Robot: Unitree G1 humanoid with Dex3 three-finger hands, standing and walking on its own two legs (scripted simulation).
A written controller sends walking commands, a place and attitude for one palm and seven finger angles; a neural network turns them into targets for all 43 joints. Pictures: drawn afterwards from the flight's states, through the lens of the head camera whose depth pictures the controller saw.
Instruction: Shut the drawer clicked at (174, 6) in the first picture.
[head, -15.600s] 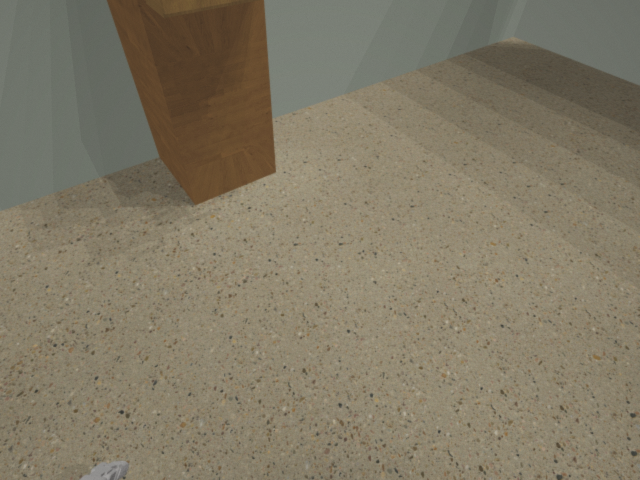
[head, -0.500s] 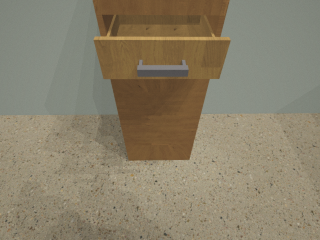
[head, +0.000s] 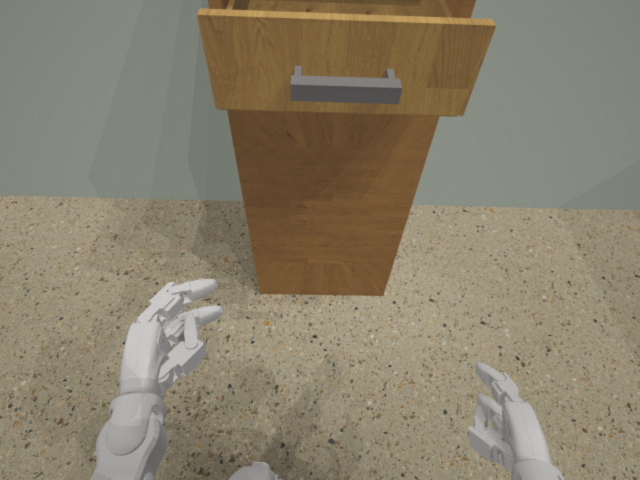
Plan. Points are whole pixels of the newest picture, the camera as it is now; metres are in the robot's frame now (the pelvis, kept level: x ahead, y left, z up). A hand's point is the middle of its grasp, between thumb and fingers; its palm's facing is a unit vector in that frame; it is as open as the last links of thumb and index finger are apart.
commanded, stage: raise the hand and make a fist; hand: left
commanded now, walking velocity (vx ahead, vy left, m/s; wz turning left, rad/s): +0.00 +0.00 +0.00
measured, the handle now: (344, 81) +0.59 +0.02 +0.19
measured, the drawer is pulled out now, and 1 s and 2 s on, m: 0.17 0.17 0.15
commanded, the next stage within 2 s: bring the fist close to the handle in 1.36 s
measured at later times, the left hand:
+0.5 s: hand (230, 170) +0.43 +0.15 +0.15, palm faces +0.04 -1.00 -0.06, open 3.2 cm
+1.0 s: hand (248, 68) +0.53 +0.14 +0.23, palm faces +0.05 -1.00 +0.01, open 3.3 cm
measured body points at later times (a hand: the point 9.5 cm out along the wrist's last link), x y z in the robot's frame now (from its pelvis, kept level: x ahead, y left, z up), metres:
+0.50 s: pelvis +0.00 +0.01 +0.02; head +0.04 +0.01 +0.47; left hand +0.43 +0.20 +0.16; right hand +0.06 -0.25 -0.09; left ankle +0.02 +0.12 -0.69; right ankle -0.01 -0.09 -0.69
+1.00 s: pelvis +0.01 +0.02 +0.04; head +0.07 +0.01 +0.48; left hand +0.53 +0.19 +0.23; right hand +0.01 -0.24 -0.09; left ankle +0.02 +0.12 -0.69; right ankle -0.01 -0.09 -0.69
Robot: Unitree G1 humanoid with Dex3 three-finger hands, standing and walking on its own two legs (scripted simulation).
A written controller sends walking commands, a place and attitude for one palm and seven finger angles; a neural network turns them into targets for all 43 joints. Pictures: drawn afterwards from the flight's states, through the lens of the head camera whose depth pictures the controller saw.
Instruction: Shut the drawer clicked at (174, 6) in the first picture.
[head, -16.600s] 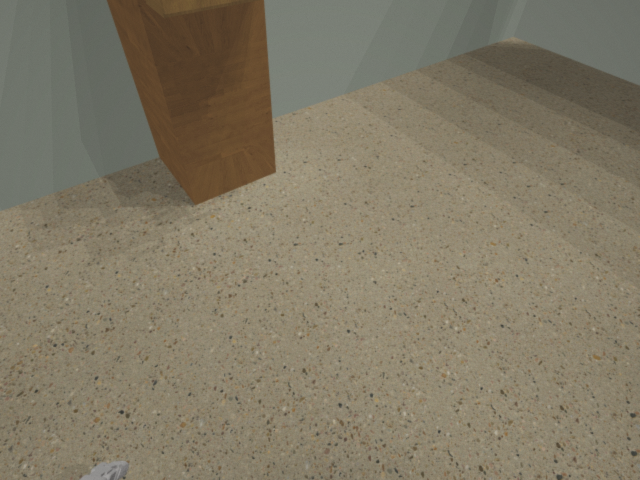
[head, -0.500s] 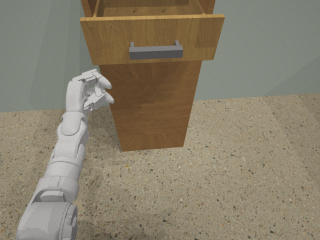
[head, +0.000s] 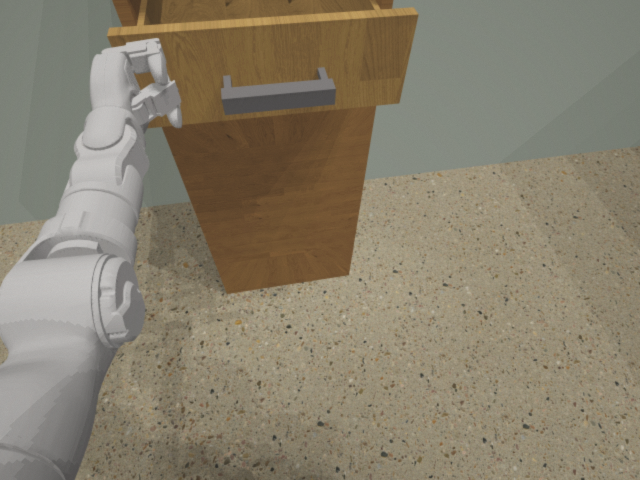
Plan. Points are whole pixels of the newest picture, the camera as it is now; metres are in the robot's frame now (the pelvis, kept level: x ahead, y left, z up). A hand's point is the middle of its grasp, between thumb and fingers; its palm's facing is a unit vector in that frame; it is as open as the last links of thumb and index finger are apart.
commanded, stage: raise the hand and make a fist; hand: left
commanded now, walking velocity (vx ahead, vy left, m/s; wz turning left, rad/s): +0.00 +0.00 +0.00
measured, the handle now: (277, 87) +0.58 +0.02 +0.16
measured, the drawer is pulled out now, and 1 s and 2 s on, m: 0.17 0.15 0.09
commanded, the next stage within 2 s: bring the fist close to the handle in 0.36 s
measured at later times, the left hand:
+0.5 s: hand (177, 96) +0.52 +0.13 +0.19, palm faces +0.05 -1.00 -0.01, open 3.3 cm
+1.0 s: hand (187, 104) +0.57 +0.14 +0.14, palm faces +0.07 -1.00 +0.01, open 3.2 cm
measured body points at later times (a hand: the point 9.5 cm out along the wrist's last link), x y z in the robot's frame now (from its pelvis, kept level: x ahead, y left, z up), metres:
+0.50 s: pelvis +0.01 +0.00 +0.00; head +0.06 +0.00 +0.45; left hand +0.52 +0.19 +0.19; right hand +0.02 -0.26 -0.12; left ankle +0.02 +0.11 -0.73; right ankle -0.01 -0.10 -0.73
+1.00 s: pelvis +0.00 +0.01 -0.02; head +0.12 +0.02 +0.42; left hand +0.56 +0.19 +0.14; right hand -0.08 -0.26 -0.11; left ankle +0.02 +0.11 -0.73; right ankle -0.01 -0.10 -0.73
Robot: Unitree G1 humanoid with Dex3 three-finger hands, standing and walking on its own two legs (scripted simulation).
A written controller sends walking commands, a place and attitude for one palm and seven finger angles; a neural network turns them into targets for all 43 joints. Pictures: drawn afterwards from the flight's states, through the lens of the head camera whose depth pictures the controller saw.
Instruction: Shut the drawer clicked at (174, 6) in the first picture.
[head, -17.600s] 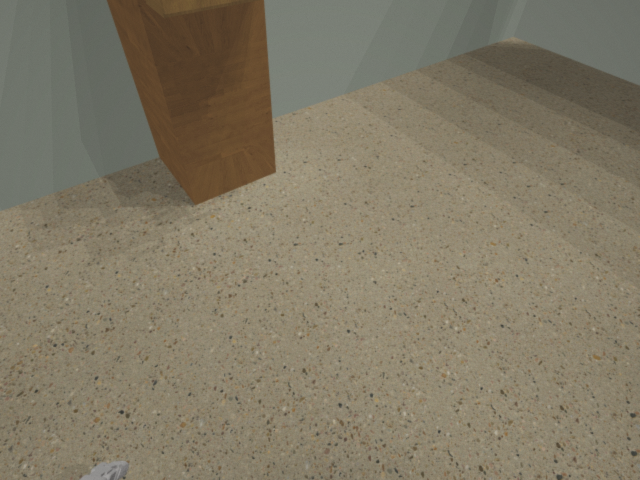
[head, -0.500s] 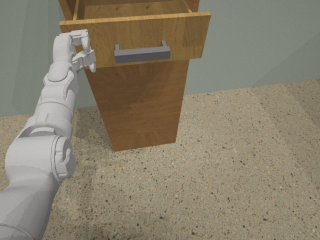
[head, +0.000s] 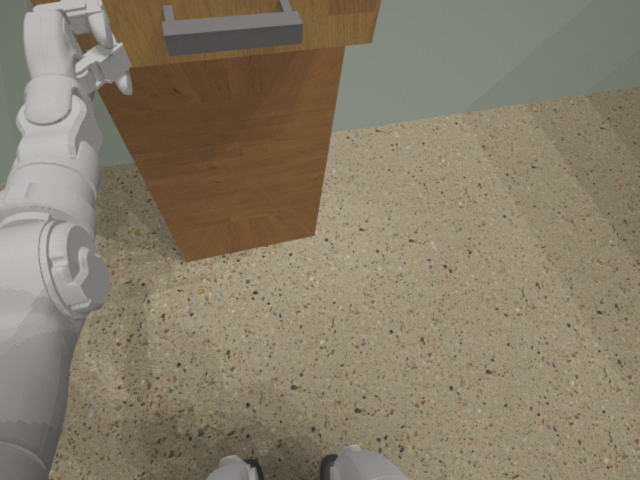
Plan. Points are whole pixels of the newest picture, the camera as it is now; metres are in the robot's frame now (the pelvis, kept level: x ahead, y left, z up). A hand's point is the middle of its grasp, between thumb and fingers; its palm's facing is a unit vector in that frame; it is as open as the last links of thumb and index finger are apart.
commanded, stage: bring the fist close to the handle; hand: left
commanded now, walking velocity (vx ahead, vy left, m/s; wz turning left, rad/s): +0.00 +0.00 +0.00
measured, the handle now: (231, 21) +0.60 +0.02 +0.17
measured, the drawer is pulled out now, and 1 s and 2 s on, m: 0.15 0.09 0.06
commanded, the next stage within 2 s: push the drawer shut in 0.86 s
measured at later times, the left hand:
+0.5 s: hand (136, 60) +0.62 +0.14 +0.11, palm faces +0.07 -1.00 +0.00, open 2.9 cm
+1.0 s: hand (151, 56) +0.62 +0.12 +0.11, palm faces +0.09 -1.00 -0.02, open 3.3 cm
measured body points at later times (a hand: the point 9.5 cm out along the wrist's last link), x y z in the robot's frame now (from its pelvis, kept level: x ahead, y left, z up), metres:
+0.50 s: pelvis +0.00 +0.01 -0.03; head +0.17 +0.03 +0.39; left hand +0.61 +0.19 +0.12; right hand -0.11 -0.23 -0.11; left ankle +0.02 +0.10 -0.71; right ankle -0.01 -0.11 -0.71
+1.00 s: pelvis +0.01 +0.00 -0.03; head +0.18 +0.02 +0.39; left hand +0.61 +0.17 +0.12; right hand -0.09 -0.23 -0.11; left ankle +0.01 +0.10 -0.71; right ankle -0.01 -0.11 -0.71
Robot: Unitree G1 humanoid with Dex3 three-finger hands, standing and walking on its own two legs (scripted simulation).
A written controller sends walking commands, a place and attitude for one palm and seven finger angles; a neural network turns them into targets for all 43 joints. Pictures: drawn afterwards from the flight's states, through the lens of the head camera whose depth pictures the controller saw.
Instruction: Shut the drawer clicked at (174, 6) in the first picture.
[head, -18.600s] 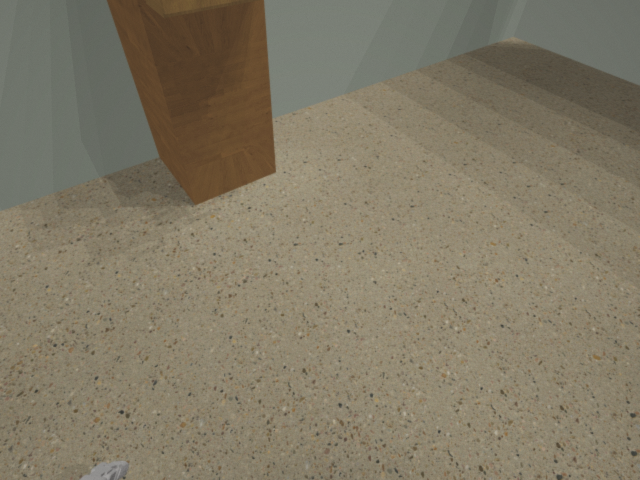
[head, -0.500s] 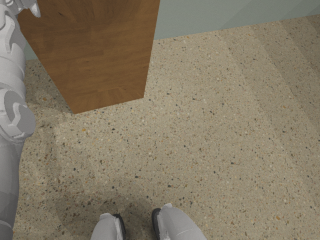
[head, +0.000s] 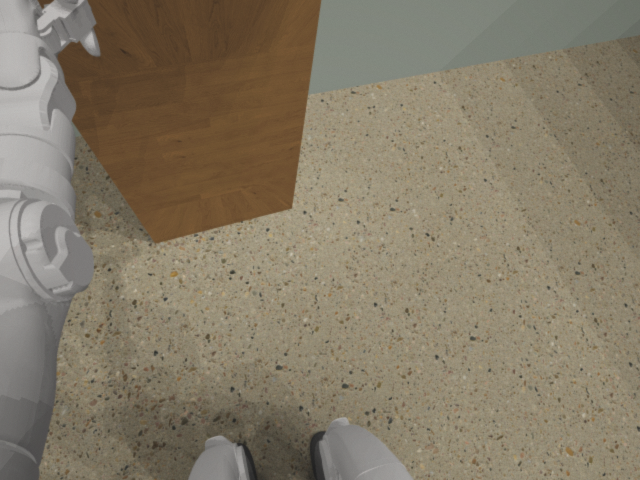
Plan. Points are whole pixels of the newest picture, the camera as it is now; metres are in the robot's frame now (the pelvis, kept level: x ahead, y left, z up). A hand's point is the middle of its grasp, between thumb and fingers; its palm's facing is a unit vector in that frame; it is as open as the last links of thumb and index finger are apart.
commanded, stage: push the drawer shut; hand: left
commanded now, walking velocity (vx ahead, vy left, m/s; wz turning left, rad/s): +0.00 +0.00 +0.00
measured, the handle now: out of the picture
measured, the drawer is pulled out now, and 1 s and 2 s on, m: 0.09 0.06 0.06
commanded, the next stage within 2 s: pull the fist back off the drawer in 0.36 s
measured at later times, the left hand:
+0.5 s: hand out of the picture +0.64 +0.14 +0.14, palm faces +0.10 -0.99 -0.01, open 3.4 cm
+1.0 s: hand (59, 21) +0.60 +0.16 +0.13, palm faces +0.07 -1.00 +0.00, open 3.3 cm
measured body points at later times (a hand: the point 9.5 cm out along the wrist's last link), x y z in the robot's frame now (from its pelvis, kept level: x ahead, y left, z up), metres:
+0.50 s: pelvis -0.01 +0.00 -0.01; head +0.19 +0.02 +0.39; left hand +0.63 +0.19 +0.14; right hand -0.15 -0.23 -0.07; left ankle +0.00 +0.10 -0.69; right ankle -0.02 -0.11 -0.69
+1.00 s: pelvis +0.01 +0.02 +0.00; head +0.16 +0.05 +0.43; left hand +0.59 +0.21 +0.14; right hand -0.09 -0.22 -0.08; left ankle +0.00 +0.10 -0.69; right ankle -0.02 -0.12 -0.68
